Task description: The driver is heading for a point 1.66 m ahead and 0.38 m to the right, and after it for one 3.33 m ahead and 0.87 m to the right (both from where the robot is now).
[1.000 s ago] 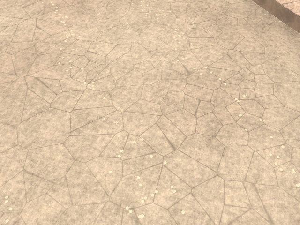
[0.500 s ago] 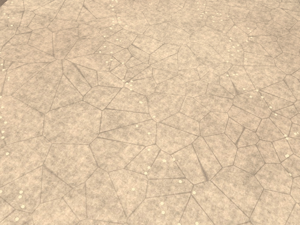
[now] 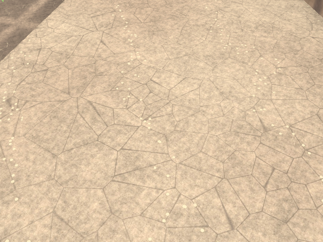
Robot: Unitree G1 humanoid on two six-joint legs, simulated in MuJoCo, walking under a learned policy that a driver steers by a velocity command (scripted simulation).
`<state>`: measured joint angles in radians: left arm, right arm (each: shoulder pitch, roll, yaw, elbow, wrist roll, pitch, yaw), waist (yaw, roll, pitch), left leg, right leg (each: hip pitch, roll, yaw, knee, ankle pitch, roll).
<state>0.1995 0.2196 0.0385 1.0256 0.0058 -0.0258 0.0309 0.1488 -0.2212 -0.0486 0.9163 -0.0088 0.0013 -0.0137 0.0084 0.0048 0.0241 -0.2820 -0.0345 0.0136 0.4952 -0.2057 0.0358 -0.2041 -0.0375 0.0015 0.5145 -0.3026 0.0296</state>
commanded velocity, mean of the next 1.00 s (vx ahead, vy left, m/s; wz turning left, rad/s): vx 0.08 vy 0.00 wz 0.01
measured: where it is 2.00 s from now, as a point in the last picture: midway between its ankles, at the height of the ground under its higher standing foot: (175, 222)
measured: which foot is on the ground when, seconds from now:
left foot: down 0.00-0.92, up 0.94-1.00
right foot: down 0.00-1.00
